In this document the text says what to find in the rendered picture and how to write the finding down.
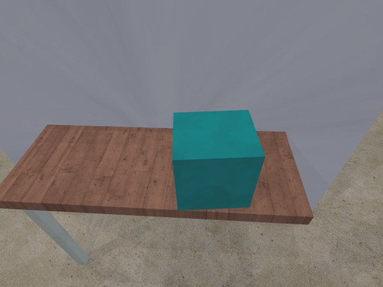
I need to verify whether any table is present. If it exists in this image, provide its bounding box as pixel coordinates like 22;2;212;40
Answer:
0;124;314;265

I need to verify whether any carton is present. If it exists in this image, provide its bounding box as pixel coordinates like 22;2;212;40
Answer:
172;110;265;210

